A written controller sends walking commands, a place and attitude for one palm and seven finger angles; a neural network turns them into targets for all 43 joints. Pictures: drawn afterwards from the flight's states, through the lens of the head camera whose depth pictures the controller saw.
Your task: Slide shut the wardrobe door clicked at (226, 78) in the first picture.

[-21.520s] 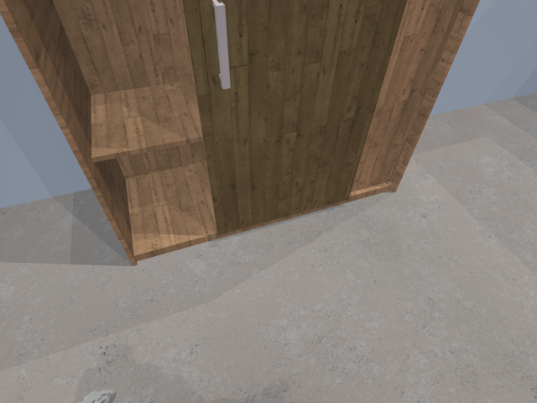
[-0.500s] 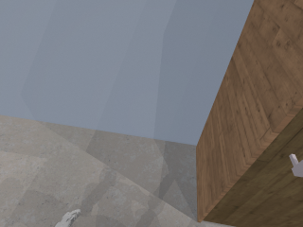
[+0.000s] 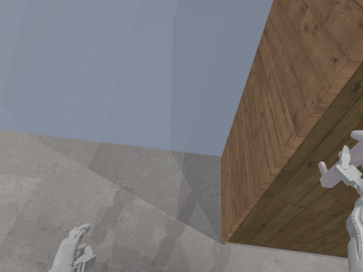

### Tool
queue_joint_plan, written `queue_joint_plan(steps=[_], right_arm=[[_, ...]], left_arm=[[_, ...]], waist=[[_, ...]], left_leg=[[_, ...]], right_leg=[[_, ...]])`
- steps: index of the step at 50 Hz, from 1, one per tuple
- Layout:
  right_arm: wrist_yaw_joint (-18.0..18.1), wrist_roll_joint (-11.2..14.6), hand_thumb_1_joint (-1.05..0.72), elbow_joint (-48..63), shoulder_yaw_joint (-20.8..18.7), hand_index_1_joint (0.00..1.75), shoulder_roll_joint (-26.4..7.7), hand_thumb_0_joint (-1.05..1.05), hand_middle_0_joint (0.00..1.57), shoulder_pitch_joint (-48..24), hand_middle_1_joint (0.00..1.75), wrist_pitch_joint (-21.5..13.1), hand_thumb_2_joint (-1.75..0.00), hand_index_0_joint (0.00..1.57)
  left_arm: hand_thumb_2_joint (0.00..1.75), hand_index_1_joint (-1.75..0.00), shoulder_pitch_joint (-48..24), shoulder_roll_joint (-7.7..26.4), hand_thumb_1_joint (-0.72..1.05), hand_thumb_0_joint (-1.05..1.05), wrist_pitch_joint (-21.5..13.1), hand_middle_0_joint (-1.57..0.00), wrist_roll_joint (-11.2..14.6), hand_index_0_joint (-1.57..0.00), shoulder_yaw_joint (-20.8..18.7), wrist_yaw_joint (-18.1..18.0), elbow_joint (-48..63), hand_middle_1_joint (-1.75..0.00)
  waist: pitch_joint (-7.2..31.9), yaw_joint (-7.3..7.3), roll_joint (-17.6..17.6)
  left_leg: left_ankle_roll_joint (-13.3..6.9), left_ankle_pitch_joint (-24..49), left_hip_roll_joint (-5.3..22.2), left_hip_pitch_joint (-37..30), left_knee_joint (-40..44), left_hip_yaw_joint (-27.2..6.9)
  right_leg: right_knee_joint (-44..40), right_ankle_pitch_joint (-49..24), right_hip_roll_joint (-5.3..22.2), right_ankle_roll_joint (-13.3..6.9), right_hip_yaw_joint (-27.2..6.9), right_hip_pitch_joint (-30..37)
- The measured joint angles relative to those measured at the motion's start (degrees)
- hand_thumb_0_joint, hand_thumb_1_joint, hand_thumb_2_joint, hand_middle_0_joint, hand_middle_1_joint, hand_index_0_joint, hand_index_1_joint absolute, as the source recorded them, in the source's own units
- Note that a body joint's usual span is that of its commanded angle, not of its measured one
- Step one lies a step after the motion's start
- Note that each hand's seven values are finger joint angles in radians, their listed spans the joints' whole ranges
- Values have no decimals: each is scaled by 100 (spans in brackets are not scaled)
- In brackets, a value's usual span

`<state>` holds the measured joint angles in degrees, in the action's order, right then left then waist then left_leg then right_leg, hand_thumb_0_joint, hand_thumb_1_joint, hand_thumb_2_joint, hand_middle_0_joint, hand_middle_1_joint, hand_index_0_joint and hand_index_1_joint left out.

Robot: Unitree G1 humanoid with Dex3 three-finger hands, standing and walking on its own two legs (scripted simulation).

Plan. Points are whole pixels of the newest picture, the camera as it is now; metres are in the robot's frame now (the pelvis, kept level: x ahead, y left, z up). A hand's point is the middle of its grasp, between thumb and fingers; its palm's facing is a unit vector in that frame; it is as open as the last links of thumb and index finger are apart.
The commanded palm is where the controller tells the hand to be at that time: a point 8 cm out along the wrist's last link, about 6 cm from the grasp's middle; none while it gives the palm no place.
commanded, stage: stop walking and hold the door there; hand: right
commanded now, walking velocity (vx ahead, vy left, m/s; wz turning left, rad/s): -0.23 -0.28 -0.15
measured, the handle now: (350, 149) +0.34 -0.34 +0.13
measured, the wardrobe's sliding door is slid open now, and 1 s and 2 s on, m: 0.00 0.00 0.00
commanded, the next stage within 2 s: loosen the grip on the handle in 1.28 s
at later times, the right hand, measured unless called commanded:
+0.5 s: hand (344, 168) +0.30 -0.31 +0.12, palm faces +0.22 +0.97 -0.05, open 5.9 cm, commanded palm +0.27 -0.32 +0.12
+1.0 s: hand (346, 168) +0.30 -0.30 +0.13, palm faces +0.26 +0.96 -0.10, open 6.0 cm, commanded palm +0.27 -0.31 +0.12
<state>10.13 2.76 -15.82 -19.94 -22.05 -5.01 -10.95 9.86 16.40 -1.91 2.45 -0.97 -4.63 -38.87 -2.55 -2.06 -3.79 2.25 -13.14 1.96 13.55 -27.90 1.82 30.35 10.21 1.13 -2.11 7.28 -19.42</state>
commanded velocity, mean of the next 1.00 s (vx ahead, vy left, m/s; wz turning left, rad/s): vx -0.01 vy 0.08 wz -0.02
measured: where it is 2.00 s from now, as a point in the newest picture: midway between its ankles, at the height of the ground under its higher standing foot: outside the picture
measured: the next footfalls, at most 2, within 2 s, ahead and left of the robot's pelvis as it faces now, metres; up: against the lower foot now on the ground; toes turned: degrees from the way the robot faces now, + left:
left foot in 0.32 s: -0.05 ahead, +0.06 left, +0.00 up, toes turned +5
right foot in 0.44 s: +0.00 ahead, -0.24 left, +0.00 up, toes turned -1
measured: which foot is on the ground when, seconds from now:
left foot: down 0.00-0.08, up 0.10-0.30, down 0.32-0.44, up 0.46-1.00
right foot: down 0.00-0.28, up 0.30-0.42, down 0.44-1.00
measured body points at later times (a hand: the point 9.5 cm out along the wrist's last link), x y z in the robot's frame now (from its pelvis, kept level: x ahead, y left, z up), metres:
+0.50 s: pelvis -0.05 -0.13 -0.02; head +0.00 -0.15 +0.42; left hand +0.12 +0.09 -0.12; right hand +0.28 -0.36 +0.13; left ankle -0.09 +0.03 -0.70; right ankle -0.04 -0.24 -0.74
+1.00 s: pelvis -0.04 -0.12 +0.01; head +0.00 -0.13 +0.46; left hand +0.18 +0.06 -0.08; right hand +0.28 -0.35 +0.14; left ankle -0.03 +0.00 -0.72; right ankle -0.03 -0.24 -0.73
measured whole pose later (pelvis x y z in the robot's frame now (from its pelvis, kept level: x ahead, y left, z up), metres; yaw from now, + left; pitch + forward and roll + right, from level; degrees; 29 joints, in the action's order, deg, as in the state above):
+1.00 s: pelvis -0.04 -0.12 +0.01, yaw -1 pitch -1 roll +1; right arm 9.7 4.0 -3.3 -1.3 -12.3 -11.2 -2.1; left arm 5.2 8.8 -4.1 1.2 3.6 -1.3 -36.6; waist -5.7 -5.0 -0.2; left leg 0.7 -12.9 -0.7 11.9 -27.9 1.3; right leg 23.0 11.8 0.3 0.4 -4.3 -10.0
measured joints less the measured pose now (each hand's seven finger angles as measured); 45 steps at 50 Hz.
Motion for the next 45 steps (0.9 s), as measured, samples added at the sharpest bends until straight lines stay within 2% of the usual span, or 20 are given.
queue_joint_plan(steps=[2,4,6,8,10,12,13,14,15,16,17,18,19,21,23,25,28,31,35,45], right_arm=[[-16,-9,-66,139,152,137,48,-16,44,-98,139,-7,-82,23],[-11,-6,-66,319,300,137,97,-16,45,-193,139,11,-82,23],[19,39,-68,485,420,137,180,-15,45,-309,139,61,-83,23],[47,64,-69,588,539,137,303,-13,45,-421,139,165,-82,21],[40,102,-71,634,694,137,424,-11,45,-522,139,308,-82,20],[30,151,-73,654,866,137,556,-9,45,-618,139,463,-81,20],[41,158,-73,652,948,137,628,-9,44,-667,139,533,-81,19],[47,165,-74,654,1033,137,687,-8,43,-722,139,603,-81,20],[37,168,-74,681,1124,137,697,-8,42,-800,139,658,-81,19],[25,154,-74,763,1176,137,656,-8,42,-881,139,661,-81,19],[19,145,-74,826,1170,136,712,-8,42,-945,139,587,-81,18],[-8,143,-75,924,1180,136,780,-8,42,-967,139,558,-82,18],[-34,128,-76,1050,1195,136,826,-7,42,-926,139,515,-83,19],[-162,99,-77,1324,1248,137,869,-6,42,-800,139,451,-84,21],[-225,143,-75,1551,1342,137,915,-6,43,-768,139,412,-84,23],[-191,187,-75,1666,1403,138,945,-5,44,-706,139,390,-83,24],[-156,198,-75,1766,1523,139,1076,-3,43,-610,139,470,-82,25],[-166,136,-75,1779,1717,139,1183,-2,39,-655,139,610,-82,28],[-189,103,-76,1698,1953,140,1281,0,37,-753,140,743,-81,29],[-121,117,-76,1376,2078,140,1103,-1,41,-703,140,863,-79,27]], left_arm=[[90,-30,-53,-7,90,1,72,-21,12,-20,13,-1,10,-30],[90,-30,-99,-45,90,1,121,-21,19,-20,45,-6,52,-30],[90,-30,-182,-103,90,1,127,-20,16,-20,90,-22,121,-30],[90,-30,-246,-189,90,1,90,-20,0,-20,137,-22,157,-30],[90,-30,-245,-299,90,1,37,-20,-15,-20,175,7,145,-30],[90,-30,-186,-407,90,1,-33,-20,-21,-20,204,57,131,-30],[90,-30,-143,-452,90,1,-71,-20,-31,-20,213,88,140,-30],[90,-30,-89,-486,90,1,-109,-21,-45,-20,216,124,170,-30],[90,-30,-27,-522,90,1,-146,-21,-39,-21,230,166,225,-30],[90,-30,-27,-541,90,1,-166,-21,-13,-21,289,225,262,-30],[90,-30,-126,-481,90,1,-135,-21,-11,-21,338,280,238,-30],[90,-30,-209,-432,90,1,-77,-21,-39,-21,355,318,190,-30],[90,-30,-243,-432,90,1,-12,-21,-85,-21,367,344,141,-30],[90,-30,-187,-449,90,1,94,-21,-86,-21,377,344,108,-30],[90,-30,-195,-448,90,1,82,-21,-73,-21,300,286,69,-30],[90,-30,-274,-573,90,1,48,-21,-105,-21,249,286,-24,-30],[90,-30,-203,-805,90,1,-16,-20,-145,-20,337,391,-83,-30],[90,-30,-67,-937,90,1,-17,-20,-153,-20,440,495,-51,-30],[90,-30,-26,-940,90,1,-22,-21,-146,-21,470,512,-18,-30],[90,-30,-364,-819,90,1,-204,-21,-123,-21,434,360,95,-30]], waist=[[-74,13,48],[-142,12,131],[-256,1,143],[-346,17,71],[-364,-9,24],[-329,-96,24],[-299,-140,29],[-258,-166,46],[-195,-183,167],[-147,-285,401],[-223,-340,400],[-297,-304,337],[-307,-235,346],[-240,-43,429],[-348,49,472],[-610,12,491],[-743,68,459],[-757,16,409],[-731,-164,348],[-461,-261,329]], left_leg=[[91,-22,124,90,-131,-8],[115,-62,244,220,-302,-50],[-29,-821,247,500,-953,-135],[-154,-1357,147,772,-1968,-153],[-208,-1497,78,783,-2481,-29],[-246,-1596,15,515,-2293,179],[-292,-1680,-32,293,-1959,305],[-405,-1789,-70,13,-1444,450],[-636,-1707,-25,-264,-774,531],[-891,-1246,107,-297,-380,356],[-784,-857,129,-146,-581,261],[-568,-841,102,-60,-851,236],[-362,-955,120,7,-1050,214],[-84,-1235,250,113,-1365,236],[-94,-1555,318,369,-2065,10],[-174,-1788,69,667,-2972,-385],[-165,-1569,-284,1101,-3719,-331],[-128,-1040,-453,1349,-3584,-106],[-99,-620,-426,1367,-3096,-35],[-97,-658,-246,541,-1472,-103]], right_leg=[[52,-3,-117,-39,15,-67],[36,-66,-242,-274,72,-113],[-25,-159,-303,-548,132,-143],[-244,-319,-329,-587,123,-103],[-591,-515,-377,-425,104,11],[-966,-701,-444,-173,126,148],[-1126,-773,-483,23,141,199],[-1150,-782,-531,346,146,166],[-738,-525,-628,741,178,-96],[407,124,-753,885,42,-551],[1716,709,-707,830,-288,-880],[2663,1128,-602,651,-646,-1015],[2925,1391,-460,523,-908,-954],[1981,1158,-109,369,-1169,-454],[1489,1320,-115,253,-1093,-151],[1395,1319,-176,137,-940,34],[597,775,-173,119,-1011,348],[-162,337,-90,74,-1162,586],[-636,91,-9,59,-1201,781],[-950,2,7,120,-1219,1023]])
